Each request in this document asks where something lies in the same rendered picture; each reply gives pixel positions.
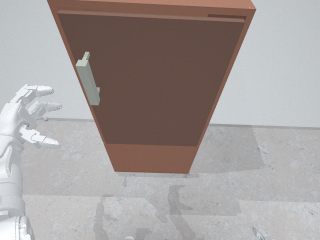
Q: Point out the handle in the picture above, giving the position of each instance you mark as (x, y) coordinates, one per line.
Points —
(87, 79)

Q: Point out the left robot hand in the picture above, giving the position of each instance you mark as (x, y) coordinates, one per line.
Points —
(14, 116)

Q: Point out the cupboard door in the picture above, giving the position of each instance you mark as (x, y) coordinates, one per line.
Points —
(158, 74)

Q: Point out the right robot hand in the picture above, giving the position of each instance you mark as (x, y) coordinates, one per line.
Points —
(261, 234)

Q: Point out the left robot upper arm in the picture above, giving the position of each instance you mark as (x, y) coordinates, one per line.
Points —
(16, 228)

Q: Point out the robot left forearm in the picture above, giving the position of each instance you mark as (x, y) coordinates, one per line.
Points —
(11, 178)

